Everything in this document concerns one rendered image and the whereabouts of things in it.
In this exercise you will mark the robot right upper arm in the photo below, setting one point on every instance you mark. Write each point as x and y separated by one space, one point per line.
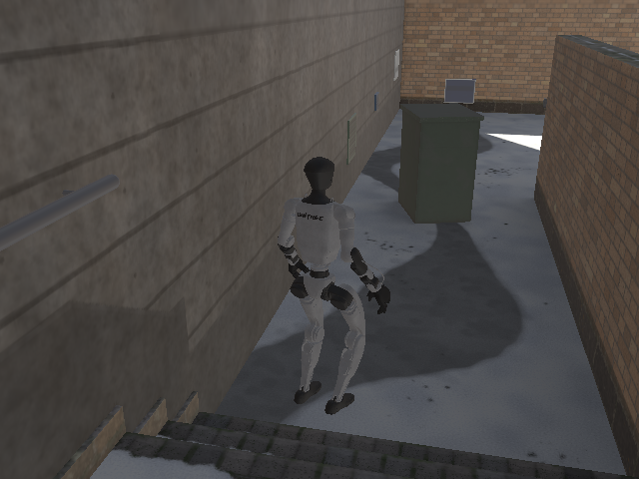
345 216

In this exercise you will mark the robot right forearm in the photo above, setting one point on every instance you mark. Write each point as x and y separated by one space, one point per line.
364 273

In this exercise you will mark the robot right hand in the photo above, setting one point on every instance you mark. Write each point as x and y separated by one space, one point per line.
382 297

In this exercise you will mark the humanoid robot torso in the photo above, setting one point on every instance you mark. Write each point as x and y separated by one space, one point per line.
319 243

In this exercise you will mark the right robot shin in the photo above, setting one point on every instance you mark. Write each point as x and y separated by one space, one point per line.
348 365

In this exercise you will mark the robot left hand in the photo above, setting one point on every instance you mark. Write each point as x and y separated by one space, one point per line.
300 265

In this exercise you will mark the robot left forearm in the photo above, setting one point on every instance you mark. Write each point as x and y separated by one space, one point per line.
290 254

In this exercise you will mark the robot left upper arm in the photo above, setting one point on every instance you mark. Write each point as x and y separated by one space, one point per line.
288 223

